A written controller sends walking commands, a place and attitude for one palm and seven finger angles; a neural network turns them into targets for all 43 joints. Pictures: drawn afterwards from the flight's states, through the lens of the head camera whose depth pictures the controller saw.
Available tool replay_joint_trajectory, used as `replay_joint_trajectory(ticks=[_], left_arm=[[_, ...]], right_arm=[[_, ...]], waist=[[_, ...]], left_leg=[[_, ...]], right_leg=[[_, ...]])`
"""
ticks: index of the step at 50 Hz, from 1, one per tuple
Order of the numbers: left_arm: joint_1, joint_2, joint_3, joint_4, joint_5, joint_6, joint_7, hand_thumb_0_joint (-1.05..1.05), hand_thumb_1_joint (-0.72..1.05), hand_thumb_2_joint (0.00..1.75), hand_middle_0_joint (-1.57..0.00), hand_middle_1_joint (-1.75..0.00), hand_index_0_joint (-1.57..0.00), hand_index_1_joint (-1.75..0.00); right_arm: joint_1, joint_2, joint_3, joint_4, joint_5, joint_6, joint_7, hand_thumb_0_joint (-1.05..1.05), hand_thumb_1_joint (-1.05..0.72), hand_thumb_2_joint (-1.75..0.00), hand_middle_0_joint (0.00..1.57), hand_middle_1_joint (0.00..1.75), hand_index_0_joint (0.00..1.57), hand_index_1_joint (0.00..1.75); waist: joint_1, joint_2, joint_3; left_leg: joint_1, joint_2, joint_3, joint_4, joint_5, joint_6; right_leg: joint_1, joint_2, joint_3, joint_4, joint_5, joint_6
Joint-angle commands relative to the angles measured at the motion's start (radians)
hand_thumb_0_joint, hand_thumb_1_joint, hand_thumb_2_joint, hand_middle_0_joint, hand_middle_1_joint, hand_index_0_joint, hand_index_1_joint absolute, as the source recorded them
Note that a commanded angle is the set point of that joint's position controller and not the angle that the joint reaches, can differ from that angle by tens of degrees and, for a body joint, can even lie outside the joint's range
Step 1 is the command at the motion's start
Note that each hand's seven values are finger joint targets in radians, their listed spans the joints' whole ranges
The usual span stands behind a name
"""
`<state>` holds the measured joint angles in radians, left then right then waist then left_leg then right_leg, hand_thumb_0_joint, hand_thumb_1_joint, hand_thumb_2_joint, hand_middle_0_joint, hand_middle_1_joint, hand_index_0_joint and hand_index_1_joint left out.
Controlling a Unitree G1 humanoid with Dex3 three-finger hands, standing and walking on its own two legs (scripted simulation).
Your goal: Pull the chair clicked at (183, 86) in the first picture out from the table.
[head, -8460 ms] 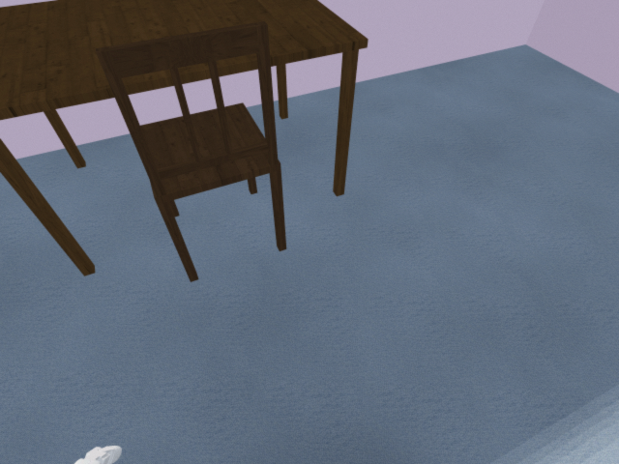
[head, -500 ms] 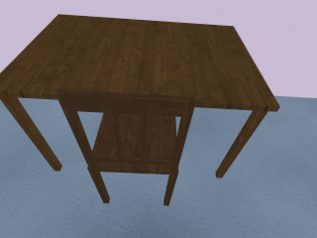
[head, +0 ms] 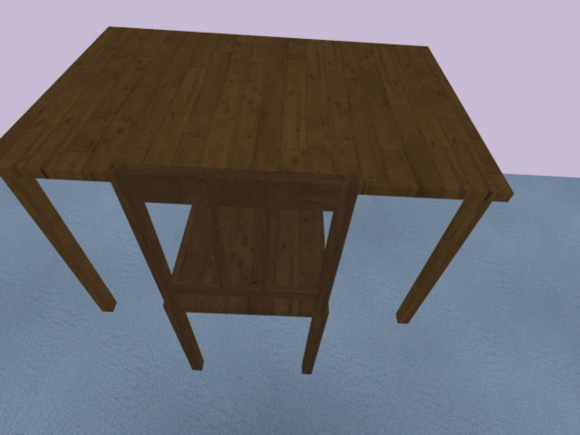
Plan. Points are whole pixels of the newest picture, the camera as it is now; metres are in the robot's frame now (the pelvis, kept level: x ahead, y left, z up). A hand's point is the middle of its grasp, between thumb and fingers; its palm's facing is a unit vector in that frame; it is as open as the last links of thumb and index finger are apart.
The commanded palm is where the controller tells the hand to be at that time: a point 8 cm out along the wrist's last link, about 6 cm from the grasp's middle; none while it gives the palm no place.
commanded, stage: look again from close up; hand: left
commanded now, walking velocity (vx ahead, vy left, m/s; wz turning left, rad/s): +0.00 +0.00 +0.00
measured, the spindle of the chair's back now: (218, 250) +0.46 +0.17 -0.09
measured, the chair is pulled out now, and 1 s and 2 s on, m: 0.00 0.00 0.00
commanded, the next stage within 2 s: raise the hand toward the chair's back in 1.28 s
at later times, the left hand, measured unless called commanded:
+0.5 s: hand out of the picture -0.04 +0.14 -0.18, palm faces +0.03 -0.99 -0.14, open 7.4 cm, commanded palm none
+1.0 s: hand out of the picture -0.04 +0.13 -0.18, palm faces +0.03 -0.99 -0.14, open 7.4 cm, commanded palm none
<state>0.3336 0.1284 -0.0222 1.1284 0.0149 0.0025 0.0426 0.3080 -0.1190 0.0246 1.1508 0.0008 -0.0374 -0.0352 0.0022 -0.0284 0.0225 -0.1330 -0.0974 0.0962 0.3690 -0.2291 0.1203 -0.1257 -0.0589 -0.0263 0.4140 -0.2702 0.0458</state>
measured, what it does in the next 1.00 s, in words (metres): stands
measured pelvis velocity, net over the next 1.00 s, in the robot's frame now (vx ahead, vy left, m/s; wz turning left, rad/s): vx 0.00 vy -0.02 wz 0.01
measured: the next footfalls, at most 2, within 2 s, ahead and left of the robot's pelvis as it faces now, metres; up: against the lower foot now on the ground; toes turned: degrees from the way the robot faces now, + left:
none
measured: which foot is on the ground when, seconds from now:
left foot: down 0.00-1.00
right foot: down 0.00-1.00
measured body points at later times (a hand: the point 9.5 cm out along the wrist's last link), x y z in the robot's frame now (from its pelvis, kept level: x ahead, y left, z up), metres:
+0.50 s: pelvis +0.00 -0.01 +0.00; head +0.00 +0.00 +0.45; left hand -0.04 +0.19 -0.17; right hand -0.02 -0.22 -0.16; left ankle -0.01 +0.04 -0.74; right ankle -0.03 -0.15 -0.74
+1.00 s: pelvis +0.00 -0.02 +0.00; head +0.00 -0.01 +0.45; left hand -0.04 +0.18 -0.16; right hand -0.02 -0.23 -0.16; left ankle -0.01 +0.04 -0.74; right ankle -0.03 -0.15 -0.74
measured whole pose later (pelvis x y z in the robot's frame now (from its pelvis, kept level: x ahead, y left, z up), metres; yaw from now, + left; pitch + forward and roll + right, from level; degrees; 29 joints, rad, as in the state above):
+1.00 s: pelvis +0.00 -0.02 +0.00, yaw +0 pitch -1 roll +0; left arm 0.35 0.12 -0.02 1.12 0.02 -0.01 0.04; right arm 0.31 -0.12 0.02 1.16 0.00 -0.03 -0.03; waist 0.00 -0.02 0.02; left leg -0.14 -0.07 0.08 0.37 -0.22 0.09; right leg -0.12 -0.03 -0.04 0.40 -0.26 0.02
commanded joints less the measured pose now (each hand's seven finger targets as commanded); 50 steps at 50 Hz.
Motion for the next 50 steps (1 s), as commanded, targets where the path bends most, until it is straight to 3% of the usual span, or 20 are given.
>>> replay_joint_trajectory(ticks=[1, 12, 24, 30, 33, 50], left_arm=[[0.094, 0.068, 0.017, -0.016, -0.002, -0.012, 0.009, 0.00, 0.90, 0.90, -0.20, -0.30, -0.20, -0.30], [0.101, 0.065, 0.015, -0.018, 0.000, -0.012, 0.007, 0.00, 0.90, 0.90, -0.20, -0.30, -0.20, -0.30], [0.113, 0.063, 0.014, -0.017, -0.001, -0.015, 0.007, 0.00, 0.90, 0.90, -0.20, -0.30, -0.20, -0.30], [0.112, 0.064, 0.014, -0.022, -0.001, -0.018, 0.008, 0.00, 0.90, 0.90, -0.20, -0.30, -0.20, -0.30], [0.112, 0.064, 0.015, -0.021, -0.001, -0.016, 0.008, 0.00, 0.90, 0.90, -0.20, -0.30, -0.20, -0.30], [0.117, 0.065, 0.015, -0.024, -0.002, -0.021, 0.010, 0.00, 0.90, 0.90, -0.20, -0.30, -0.20, -0.30]], right_arm=[[0.078, -0.105, -0.020, -0.017, -0.001, -0.009, -0.009, 0.00, -0.90, -0.90, 0.20, 0.30, 0.20, 0.30], [0.077, -0.097, -0.018, -0.019, 0.001, -0.004, -0.006, 0.00, -0.90, -0.90, 0.20, 0.30, 0.20, 0.30], [0.077, -0.096, -0.019, -0.019, 0.000, -0.003, -0.003, 0.00, -0.90, -0.90, 0.20, 0.30, 0.20, 0.30], [0.084, -0.093, -0.018, -0.016, 0.001, -0.007, -0.004, 0.00, -0.90, -0.90, 0.20, 0.30, 0.20, 0.30], [0.079, -0.091, -0.017, -0.014, 0.001, -0.005, -0.004, 0.00, -0.90, -0.90, 0.20, 0.30, 0.20, 0.30], [0.077, -0.087, -0.016, -0.011, 0.001, -0.006, -0.004, 0.00, -0.90, -0.90, 0.20, 0.30, 0.20, 0.30]], waist=[[0.004, 0.030, 0.046], [0.005, 0.019, 0.088], [0.005, 0.022, 0.077], [0.004, 0.014, 0.059], [0.006, 0.012, 0.085], [0.005, 0.024, 0.060]], left_leg=[[0.021, 0.209, -0.189, -0.088, 0.229, -0.061], [-0.022, 0.204, -0.193, -0.107, 0.143, -0.058], [-0.019, 0.198, -0.194, -0.106, 0.115, -0.060], [-0.003, 0.199, -0.187, -0.090, 0.190, -0.061], [-0.022, 0.198, -0.185, -0.096, 0.154, -0.061], [0.005, 0.196, -0.174, -0.077, 0.199, -0.063]], right_leg=[[-0.069, -0.049, 0.040, -0.044, 0.104, -0.058], [-0.077, -0.047, 0.039, -0.060, 0.093, -0.059], [-0.077, -0.050, 0.047, -0.062, 0.097, -0.064], [-0.066, -0.050, 0.048, -0.058, 0.128, -0.064], [-0.072, -0.049, 0.047, -0.064, 0.111, -0.065], [-0.062, -0.054, 0.055, -0.071, 0.145, -0.070]])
